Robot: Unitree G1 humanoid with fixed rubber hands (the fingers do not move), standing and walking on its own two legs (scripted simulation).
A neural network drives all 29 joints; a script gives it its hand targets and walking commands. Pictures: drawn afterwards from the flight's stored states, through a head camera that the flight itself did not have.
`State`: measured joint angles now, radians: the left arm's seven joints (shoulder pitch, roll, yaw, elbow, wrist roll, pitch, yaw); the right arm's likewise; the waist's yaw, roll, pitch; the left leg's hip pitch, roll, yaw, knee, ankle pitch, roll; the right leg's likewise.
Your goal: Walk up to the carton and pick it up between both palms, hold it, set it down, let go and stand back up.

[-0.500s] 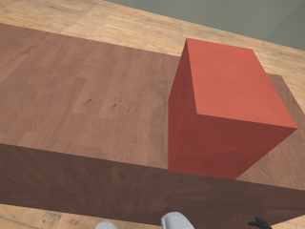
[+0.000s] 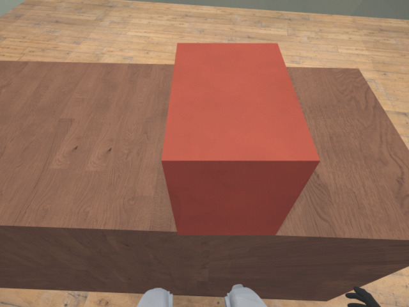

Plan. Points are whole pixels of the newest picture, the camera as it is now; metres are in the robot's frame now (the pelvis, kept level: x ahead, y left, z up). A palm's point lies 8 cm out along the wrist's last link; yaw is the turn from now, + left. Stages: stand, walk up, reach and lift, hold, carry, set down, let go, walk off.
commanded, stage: walk up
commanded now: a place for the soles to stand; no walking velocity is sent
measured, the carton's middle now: (227, 140) +0.41 -0.04 +0.11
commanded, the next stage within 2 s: none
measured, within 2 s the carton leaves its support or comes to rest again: neither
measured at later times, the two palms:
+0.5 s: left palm out of the picture +0.06 +0.31 -0.08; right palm out of the picture +0.06 -0.35 -0.06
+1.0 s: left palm out of the picture +0.10 +0.33 -0.07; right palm out of the picture +0.09 -0.32 -0.05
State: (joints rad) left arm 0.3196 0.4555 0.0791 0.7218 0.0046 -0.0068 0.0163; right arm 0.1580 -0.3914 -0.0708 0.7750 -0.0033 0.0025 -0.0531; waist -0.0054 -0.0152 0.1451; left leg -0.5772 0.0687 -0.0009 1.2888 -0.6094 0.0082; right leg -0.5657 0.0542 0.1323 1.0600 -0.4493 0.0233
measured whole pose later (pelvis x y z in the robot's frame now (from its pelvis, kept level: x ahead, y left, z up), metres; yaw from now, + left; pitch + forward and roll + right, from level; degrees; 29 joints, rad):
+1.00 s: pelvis -0.01 +0.01 +0.02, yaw -5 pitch -1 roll -1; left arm 0.32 0.45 0.06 0.72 0.00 -0.06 0.03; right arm 0.17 -0.41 -0.07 0.78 0.00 -0.05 -0.02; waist 0.00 -0.02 0.07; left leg -0.48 0.10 0.04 0.98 -0.49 -0.02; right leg -0.48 0.05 0.16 0.97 -0.44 0.04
